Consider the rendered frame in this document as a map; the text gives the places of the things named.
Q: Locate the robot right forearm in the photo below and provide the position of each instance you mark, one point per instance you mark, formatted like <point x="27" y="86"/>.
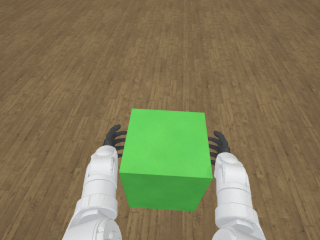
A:
<point x="234" y="202"/>

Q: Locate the right robot hand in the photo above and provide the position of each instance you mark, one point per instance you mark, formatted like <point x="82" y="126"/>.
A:
<point x="222" y="145"/>

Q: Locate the carton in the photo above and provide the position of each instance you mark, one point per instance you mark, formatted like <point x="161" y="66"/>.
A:
<point x="166" y="160"/>

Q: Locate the left robot upper arm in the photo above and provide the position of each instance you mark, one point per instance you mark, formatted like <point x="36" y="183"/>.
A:
<point x="99" y="229"/>

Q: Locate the robot left forearm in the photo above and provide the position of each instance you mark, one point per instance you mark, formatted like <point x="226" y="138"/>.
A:
<point x="98" y="199"/>

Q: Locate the left robot hand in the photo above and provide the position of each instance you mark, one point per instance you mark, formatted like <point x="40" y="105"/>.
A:
<point x="111" y="141"/>

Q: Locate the right robot upper arm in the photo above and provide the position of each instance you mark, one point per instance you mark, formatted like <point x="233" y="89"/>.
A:
<point x="230" y="233"/>

